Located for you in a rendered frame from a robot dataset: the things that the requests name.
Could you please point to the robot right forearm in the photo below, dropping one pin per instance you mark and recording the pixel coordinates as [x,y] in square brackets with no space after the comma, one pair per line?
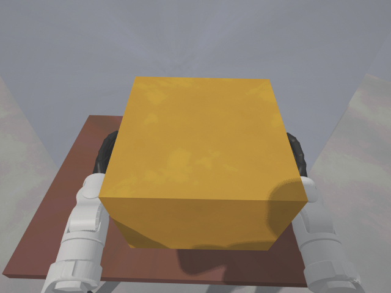
[327,269]

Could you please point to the robot left hand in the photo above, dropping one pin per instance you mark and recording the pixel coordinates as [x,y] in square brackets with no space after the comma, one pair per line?
[104,153]

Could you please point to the robot right hand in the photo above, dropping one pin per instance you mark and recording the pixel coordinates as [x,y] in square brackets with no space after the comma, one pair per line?
[298,154]

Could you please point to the table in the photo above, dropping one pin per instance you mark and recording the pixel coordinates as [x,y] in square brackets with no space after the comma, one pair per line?
[281,266]

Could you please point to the robot left forearm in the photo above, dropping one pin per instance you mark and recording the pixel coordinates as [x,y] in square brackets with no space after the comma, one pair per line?
[77,268]

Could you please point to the carton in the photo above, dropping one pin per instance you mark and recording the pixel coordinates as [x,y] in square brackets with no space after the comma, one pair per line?
[202,163]

